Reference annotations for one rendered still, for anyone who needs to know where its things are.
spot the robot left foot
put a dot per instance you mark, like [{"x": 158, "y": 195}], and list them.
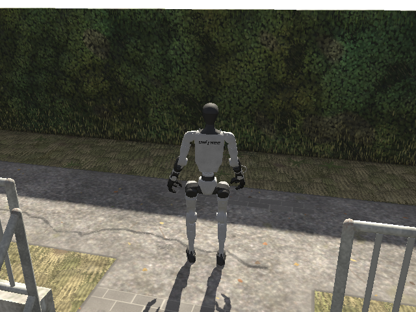
[{"x": 191, "y": 256}]

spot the right robot forearm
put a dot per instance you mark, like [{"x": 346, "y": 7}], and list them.
[{"x": 238, "y": 171}]

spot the left robot hand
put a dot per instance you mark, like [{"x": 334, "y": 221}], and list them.
[{"x": 173, "y": 183}]

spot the robot right upper arm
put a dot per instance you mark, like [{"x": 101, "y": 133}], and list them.
[{"x": 232, "y": 148}]

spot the right robot thigh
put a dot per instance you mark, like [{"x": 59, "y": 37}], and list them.
[{"x": 222, "y": 192}]

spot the right robot hand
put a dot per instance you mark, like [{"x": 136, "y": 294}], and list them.
[{"x": 242, "y": 182}]

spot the left robot forearm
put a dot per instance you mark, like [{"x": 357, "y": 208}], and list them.
[{"x": 176, "y": 170}]

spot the robot left upper arm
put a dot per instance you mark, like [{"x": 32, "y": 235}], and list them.
[{"x": 189, "y": 136}]

